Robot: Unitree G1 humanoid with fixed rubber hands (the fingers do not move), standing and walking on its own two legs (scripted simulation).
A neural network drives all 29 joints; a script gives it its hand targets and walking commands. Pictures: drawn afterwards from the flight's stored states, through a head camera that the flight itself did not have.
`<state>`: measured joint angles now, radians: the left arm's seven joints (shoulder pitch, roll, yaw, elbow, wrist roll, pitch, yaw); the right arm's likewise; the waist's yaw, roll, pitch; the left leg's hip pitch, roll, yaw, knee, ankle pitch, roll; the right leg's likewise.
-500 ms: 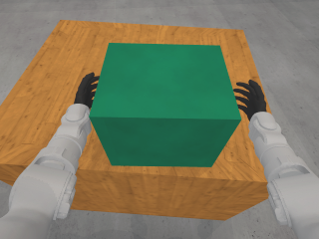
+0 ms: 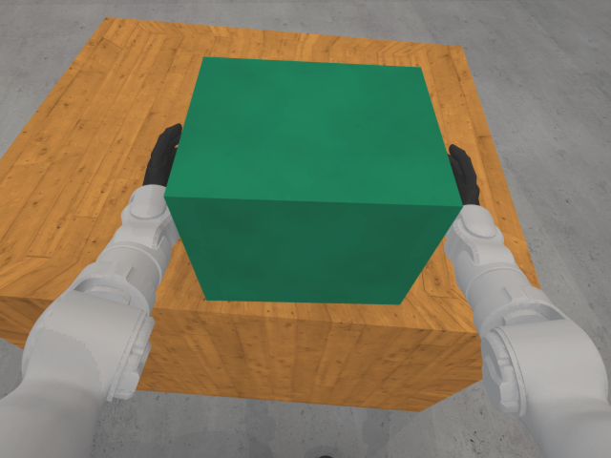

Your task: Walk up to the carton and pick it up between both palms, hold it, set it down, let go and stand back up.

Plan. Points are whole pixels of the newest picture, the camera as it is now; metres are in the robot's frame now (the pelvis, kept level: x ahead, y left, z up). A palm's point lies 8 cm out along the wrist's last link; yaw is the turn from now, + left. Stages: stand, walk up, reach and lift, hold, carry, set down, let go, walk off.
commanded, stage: reach and lift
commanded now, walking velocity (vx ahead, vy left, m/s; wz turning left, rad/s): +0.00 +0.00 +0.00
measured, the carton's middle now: (308, 189) +0.49 -0.04 +0.05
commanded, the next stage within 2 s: none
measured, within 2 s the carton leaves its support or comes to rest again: leaves its support in 1.18 s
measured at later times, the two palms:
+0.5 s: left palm (163, 182) +0.48 +0.15 +0.08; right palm (452, 201) +0.44 -0.23 +0.07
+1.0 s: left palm (164, 181) +0.48 +0.15 +0.08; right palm (452, 201) +0.44 -0.23 +0.08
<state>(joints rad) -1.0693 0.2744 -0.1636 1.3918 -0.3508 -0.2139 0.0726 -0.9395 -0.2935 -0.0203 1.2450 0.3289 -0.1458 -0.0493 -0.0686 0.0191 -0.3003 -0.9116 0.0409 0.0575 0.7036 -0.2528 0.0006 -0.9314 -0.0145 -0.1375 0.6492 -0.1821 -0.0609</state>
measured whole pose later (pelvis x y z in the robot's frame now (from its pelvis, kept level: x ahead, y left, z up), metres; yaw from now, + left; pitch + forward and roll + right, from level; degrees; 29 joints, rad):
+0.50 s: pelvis +0.01 +0.00 +0.01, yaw +1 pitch +25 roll -1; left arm -1.03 0.26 -0.09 1.38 -0.28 -0.24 0.07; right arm -0.90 -0.24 -0.09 1.20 0.24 -0.16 -0.07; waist -0.08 0.04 -0.28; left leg -0.84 0.04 0.04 0.65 -0.25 0.00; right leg -0.85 -0.01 -0.15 0.59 -0.18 -0.06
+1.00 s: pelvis +0.02 +0.01 +0.02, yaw +0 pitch +23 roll -1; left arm -0.97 0.22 0.06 1.36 -0.15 -0.30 0.05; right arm -0.84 -0.21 -0.21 1.14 0.08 -0.19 -0.04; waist -0.09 0.04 -0.23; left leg -0.72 0.03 0.05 0.55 -0.22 0.01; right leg -0.74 -0.01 -0.14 0.48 -0.14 -0.05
